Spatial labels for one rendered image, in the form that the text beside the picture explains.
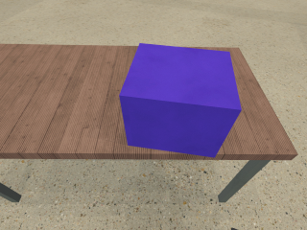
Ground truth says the table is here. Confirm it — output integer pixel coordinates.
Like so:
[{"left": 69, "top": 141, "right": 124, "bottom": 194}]
[{"left": 0, "top": 43, "right": 298, "bottom": 203}]

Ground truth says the carton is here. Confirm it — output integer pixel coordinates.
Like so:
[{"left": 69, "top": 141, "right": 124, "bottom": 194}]
[{"left": 119, "top": 43, "right": 242, "bottom": 158}]

